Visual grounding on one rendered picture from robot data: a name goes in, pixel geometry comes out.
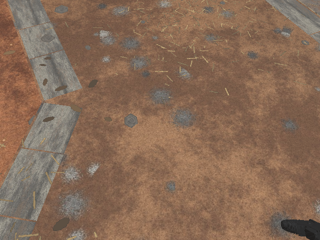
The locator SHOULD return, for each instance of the robot right hand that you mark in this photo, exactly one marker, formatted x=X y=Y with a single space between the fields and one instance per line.
x=304 y=228

